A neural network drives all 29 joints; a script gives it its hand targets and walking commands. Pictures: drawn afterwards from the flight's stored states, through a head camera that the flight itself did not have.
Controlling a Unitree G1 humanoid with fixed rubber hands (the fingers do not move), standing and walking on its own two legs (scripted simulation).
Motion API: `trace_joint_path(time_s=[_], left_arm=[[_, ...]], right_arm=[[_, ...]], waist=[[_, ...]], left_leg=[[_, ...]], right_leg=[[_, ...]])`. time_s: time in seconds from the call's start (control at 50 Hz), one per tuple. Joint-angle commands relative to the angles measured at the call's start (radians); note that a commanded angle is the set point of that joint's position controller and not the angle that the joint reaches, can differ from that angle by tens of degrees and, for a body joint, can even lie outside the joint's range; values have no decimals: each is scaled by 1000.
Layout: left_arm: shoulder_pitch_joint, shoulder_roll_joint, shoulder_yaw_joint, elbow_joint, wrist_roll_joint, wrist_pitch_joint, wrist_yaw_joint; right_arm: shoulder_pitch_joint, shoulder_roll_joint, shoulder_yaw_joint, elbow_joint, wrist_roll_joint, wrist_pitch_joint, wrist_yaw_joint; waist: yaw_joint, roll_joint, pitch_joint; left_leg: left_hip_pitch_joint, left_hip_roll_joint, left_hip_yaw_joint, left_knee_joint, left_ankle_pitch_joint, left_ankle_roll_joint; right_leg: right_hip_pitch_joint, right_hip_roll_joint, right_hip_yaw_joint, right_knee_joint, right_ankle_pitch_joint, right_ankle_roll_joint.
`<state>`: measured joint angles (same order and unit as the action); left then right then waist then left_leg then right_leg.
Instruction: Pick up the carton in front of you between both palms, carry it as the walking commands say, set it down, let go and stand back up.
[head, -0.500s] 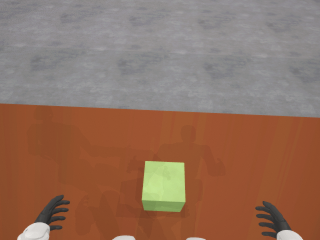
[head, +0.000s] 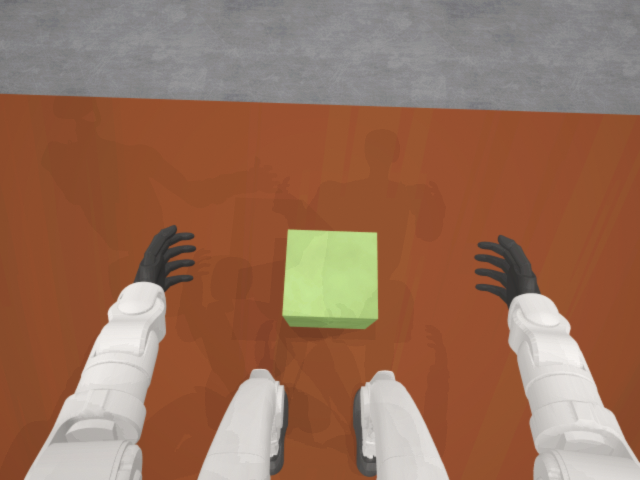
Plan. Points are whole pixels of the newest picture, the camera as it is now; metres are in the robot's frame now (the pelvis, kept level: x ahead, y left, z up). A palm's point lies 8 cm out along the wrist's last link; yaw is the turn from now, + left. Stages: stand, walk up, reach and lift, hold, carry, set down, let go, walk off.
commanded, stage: reach and lift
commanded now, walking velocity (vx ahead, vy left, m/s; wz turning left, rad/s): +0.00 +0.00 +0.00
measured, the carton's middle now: (329, 283) +0.43 -0.02 -0.57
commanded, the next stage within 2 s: none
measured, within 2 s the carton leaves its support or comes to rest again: neither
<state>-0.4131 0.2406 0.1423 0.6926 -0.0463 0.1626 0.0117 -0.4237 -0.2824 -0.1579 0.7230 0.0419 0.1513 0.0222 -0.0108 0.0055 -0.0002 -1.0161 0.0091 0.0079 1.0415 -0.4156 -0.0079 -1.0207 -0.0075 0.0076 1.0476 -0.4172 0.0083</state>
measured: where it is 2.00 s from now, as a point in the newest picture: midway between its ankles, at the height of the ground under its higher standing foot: (320, 446)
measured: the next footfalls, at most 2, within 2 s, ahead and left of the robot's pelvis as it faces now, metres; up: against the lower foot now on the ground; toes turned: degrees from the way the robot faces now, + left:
none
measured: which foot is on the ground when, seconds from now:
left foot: down 0.00-1.00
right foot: down 0.00-1.00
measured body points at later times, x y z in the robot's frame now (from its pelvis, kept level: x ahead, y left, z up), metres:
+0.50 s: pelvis -0.05 -0.01 -0.07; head +0.25 -0.01 +0.27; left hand +0.47 +0.18 -0.18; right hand +0.46 -0.21 -0.18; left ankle +0.04 +0.12 -0.66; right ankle +0.04 -0.12 -0.66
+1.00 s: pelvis -0.07 +0.00 -0.26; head +0.27 +0.00 +0.02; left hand +0.45 +0.18 -0.43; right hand +0.44 -0.21 -0.42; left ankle +0.04 +0.12 -0.66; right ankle +0.04 -0.12 -0.66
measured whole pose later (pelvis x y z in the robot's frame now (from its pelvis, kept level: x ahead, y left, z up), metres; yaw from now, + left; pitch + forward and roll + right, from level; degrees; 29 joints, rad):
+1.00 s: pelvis -0.07 +0.00 -0.26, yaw +1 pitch +45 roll +0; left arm -1.16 0.30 0.12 0.92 -0.19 0.06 0.14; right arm -1.16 -0.33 -0.13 0.95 0.21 0.04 -0.10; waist -0.02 0.01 0.09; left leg -2.22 0.00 0.00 1.96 -0.53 -0.01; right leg -2.22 0.00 0.02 1.96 -0.53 0.02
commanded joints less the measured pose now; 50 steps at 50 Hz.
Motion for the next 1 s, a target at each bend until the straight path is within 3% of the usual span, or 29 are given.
trace_joint_path(time_s=[0.0,0.14,0.26,0.38,0.54,0.62,0.74,0.86,0.98], left_arm=[[-259,120,47,-56,-7,-19,11],[-652,131,83,50,-10,-3,23],[-897,147,124,155,9,-4,34],[-902,116,174,174,68,-54,26],[-802,46,203,197,105,-127,31],[-778,54,162,177,66,-153,55],[-817,99,53,86,-48,-164,93],[-903,142,-10,53,-129,-135,124],[-1014,168,-17,176,-150,-116,133]], right_arm=[[-261,-116,-41,-66,13,-17,-11],[-632,-115,-80,19,20,2,-33],[-867,-118,-108,115,2,9,-54],[-870,-80,-165,119,-55,-39,-53],[-789,-6,-193,153,-90,-115,-53],[-750,-30,-170,147,-53,-145,-68],[-782,-107,-71,75,71,-166,-98],[-878,-165,-5,53,153,-141,-120],[-1001,-178,24,175,179,-121,-129]], waist=[[-3,-16,-626],[-5,-19,-742],[-10,-4,-898],[-8,-10,-997],[-8,-23,-919],[-11,-11,-989],[-16,19,-1198],[-25,30,-1215],[-20,9,-1009]], left_leg=[[194,-57,-11,-38,425,-33],[17,-60,17,-17,133,-30],[-62,-69,34,13,75,-29],[-104,-80,33,28,198,-26],[-400,-81,28,233,279,-31],[-460,-80,16,375,364,-36],[-401,-75,12,588,460,-42],[-424,-68,27,720,321,-43],[-584,-50,25,791,89,-35]], right_leg=[[199,53,1,-43,427,27],[58,51,-19,-31,160,30],[9,61,-30,-5,99,32],[-7,66,-23,10,232,34],[-256,67,-13,218,347,37],[-373,70,-11,358,409,36],[-468,72,-33,570,458,35],[-542,62,-57,701,309,32],[-645,35,-45,773,99,27]])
